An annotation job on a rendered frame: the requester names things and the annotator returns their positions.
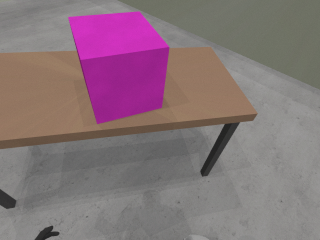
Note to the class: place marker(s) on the left robot hand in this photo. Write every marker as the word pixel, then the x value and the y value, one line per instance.
pixel 46 233

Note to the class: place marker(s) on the carton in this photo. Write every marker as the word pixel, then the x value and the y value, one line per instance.
pixel 123 61

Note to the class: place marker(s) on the table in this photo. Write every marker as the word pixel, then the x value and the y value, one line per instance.
pixel 44 100

